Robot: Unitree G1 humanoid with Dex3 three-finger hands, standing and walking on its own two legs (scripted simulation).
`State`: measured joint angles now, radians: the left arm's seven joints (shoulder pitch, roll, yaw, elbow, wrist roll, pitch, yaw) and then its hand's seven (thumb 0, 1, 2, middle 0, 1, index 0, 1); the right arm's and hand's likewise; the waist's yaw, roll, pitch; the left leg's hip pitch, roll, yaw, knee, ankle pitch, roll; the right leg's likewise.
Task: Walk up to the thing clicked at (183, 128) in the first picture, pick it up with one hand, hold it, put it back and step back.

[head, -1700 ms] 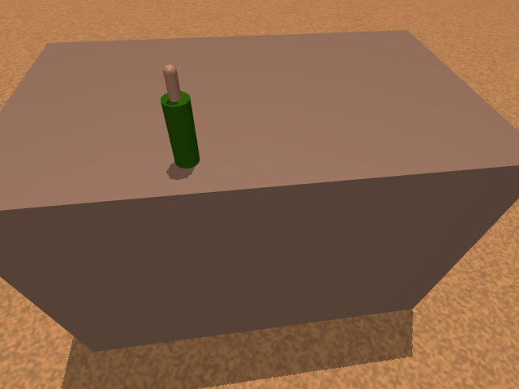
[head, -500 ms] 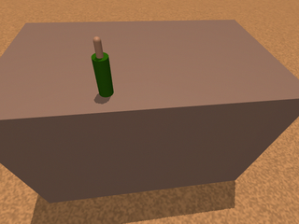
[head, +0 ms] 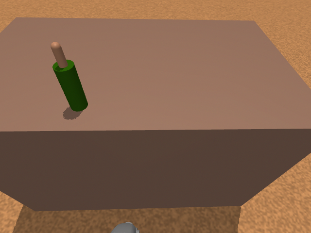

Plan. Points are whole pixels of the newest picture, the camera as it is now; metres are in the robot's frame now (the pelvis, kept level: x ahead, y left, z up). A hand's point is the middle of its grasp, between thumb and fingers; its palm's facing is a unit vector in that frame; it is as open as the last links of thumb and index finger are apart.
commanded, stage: walk up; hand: left
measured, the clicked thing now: (68, 78) +0.47 +0.26 +0.14
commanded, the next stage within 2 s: stand in 1.88 s
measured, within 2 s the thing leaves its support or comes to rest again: neither
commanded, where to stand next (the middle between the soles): +0.08 +0.02 m, yaw +4 degrees
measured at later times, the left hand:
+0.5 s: hand out of the picture +0.09 +0.27 -0.13, palm faces +0.06 -0.88 -0.46, open 7.4 cm
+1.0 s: hand out of the picture +0.06 +0.26 -0.15, palm faces +0.09 -0.94 -0.34, open 7.4 cm
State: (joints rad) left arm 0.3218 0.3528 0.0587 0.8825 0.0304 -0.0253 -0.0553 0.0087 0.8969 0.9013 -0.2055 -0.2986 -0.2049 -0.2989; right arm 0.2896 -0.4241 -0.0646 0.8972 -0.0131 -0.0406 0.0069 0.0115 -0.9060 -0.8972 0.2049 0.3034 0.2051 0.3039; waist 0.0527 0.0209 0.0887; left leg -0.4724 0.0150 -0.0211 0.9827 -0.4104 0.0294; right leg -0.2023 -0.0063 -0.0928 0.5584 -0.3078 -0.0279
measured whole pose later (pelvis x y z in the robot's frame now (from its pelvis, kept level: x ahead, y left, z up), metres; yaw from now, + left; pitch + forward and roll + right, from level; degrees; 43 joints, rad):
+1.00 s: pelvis +0.03 +0.01 +0.00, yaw +7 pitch -3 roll +0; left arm 0.17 0.35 0.00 1.03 0.01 0.00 -0.01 0.01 0.90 0.90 -0.20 -0.30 -0.20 -0.30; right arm 0.12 -0.36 -0.01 1.02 0.00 0.00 0.01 0.01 -0.90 -0.90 0.21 0.30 0.21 0.30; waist 0.01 0.01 0.07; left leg -0.25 0.01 -0.05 0.58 -0.28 -0.02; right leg -0.23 -0.05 -0.01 0.58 -0.30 0.03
